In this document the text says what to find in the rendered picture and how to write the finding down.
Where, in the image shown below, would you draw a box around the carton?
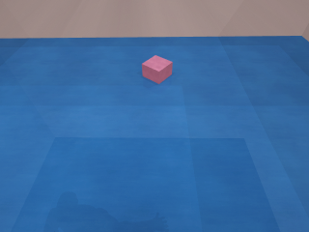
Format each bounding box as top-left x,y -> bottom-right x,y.
142,55 -> 173,84

